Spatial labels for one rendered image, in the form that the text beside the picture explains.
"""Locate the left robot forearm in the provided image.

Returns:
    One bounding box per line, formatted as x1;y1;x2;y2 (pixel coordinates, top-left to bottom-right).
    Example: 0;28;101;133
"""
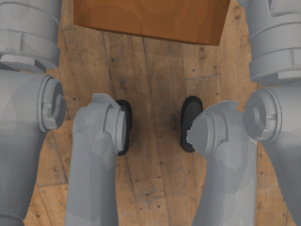
0;0;62;73

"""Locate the left robot upper arm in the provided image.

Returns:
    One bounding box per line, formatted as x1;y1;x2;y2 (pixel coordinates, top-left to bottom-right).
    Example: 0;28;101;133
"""
0;69;67;226

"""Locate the right robot foot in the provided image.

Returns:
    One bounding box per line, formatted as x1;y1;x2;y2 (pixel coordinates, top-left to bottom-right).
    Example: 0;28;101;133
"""
180;96;203;153

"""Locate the right robot forearm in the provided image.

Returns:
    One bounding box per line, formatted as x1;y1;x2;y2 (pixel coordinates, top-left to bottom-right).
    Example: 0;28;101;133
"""
237;0;301;87

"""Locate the carton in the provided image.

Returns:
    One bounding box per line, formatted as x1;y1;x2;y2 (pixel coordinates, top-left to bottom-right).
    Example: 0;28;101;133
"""
73;0;230;46

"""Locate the right robot upper arm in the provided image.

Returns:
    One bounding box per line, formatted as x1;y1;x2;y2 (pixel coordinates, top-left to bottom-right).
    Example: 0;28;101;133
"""
242;85;301;226

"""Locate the robot right thigh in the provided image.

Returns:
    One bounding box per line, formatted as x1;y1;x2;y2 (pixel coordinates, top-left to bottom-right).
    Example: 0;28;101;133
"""
192;109;257;226

